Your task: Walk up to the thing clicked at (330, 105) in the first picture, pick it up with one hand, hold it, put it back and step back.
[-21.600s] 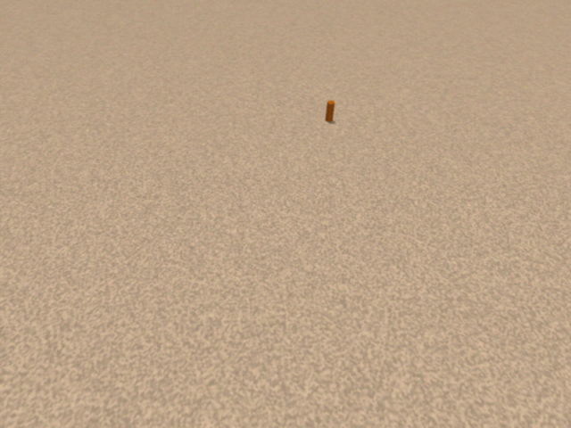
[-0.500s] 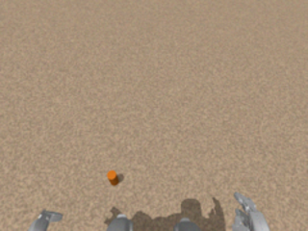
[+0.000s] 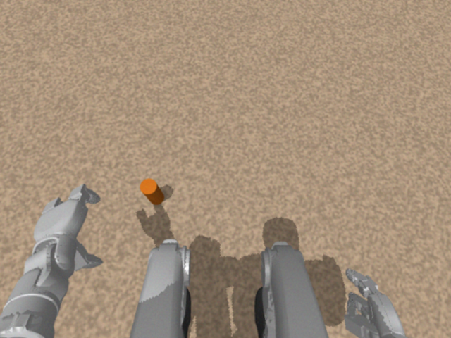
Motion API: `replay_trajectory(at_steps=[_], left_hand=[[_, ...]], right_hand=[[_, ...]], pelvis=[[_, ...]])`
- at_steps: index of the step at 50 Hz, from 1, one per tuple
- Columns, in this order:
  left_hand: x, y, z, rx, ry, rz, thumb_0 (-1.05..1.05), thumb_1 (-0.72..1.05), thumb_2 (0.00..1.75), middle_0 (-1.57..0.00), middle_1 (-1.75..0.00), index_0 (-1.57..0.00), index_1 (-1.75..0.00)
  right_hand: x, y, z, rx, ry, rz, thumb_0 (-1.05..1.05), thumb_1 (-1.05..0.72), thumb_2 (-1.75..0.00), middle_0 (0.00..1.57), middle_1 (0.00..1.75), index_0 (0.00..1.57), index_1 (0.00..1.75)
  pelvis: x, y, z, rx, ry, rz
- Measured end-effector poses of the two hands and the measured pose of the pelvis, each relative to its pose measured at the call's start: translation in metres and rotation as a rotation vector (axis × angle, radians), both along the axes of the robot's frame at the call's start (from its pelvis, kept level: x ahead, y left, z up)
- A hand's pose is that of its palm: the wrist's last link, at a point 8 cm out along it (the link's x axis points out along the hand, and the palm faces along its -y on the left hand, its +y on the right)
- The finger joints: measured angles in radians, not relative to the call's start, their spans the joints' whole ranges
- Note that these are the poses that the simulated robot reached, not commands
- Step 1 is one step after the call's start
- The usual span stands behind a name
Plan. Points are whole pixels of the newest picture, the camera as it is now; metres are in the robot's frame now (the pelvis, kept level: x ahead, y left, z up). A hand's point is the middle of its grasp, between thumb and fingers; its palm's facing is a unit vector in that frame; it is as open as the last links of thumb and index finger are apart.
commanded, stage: rise first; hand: left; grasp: from above
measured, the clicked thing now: (153, 192) +0.48 +0.23 -0.43
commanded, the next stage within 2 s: approach in 1.56 s
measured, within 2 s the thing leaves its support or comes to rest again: neither
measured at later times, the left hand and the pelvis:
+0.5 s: hand (106, 212) +0.37 +0.29 -0.25, palm faces -0.46 -0.14 -0.88, open 13.3 cm; pelvis -0.03 +0.01 -0.10, yaw -3 degrees
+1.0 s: hand (117, 201) +0.41 +0.28 -0.29, palm faces -0.45 -0.02 -0.89, open 13.2 cm; pelvis -0.02 +0.01 -0.14, yaw -4 degrees
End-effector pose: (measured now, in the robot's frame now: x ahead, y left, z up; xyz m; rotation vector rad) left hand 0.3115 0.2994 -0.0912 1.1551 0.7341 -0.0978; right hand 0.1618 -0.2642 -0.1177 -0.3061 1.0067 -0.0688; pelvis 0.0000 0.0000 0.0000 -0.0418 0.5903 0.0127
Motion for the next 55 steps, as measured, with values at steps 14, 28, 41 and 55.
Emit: replay_trajectory(at_steps=[14, 28, 41, 55], left_hand=[[0.043, -0.003, -0.064, 0.118, -0.038, -0.190, -0.01, -0.40, 0.92, -0.15, -1.03, -0.16, -1.01], [0.075, -0.008, -0.109, 0.196, -0.072, -0.327, -0.01, -0.38, 0.90, -0.21, -0.91, -0.21, -0.90], [0.097, -0.013, -0.134, 0.242, -0.081, -0.389, 0.00, -0.35, 0.87, -0.24, -0.86, -0.24, -0.85], [0.111, -0.019, -0.151, 0.255, -0.088, -0.410, 0.00, -0.39, 0.89, -0.22, -0.89, -0.22, -0.88]], right_hand=[[-0.088, -0.011, -0.073, -0.034, 0.203, -0.077, 0.01, -0.88, -0.90, 0.20, 0.30, 0.20, 0.30], [-0.121, -0.010, -0.092, -0.090, 0.297, -0.097, 0.01, -0.90, -0.90, 0.20, 0.30, 0.20, 0.30], [-0.128, 0.000, -0.117, -0.065, 0.348, -0.088, 0.01, -0.91, -0.90, 0.20, 0.30, 0.20, 0.30], [-0.133, -0.003, -0.129, -0.058, 0.397, -0.083, 0.01, -0.91, -0.90, 0.20, 0.30, 0.20, 0.30]], pelvis=[[-0.027, -0.002, -0.071, -0.020, -0.006, -0.013], [-0.031, 0.007, -0.107, -0.054, -0.012, -0.016], [-0.028, 0.009, -0.128, -0.062, 0.001, -0.021], [-0.023, 0.006, -0.139, -0.057, 0.013, -0.029]])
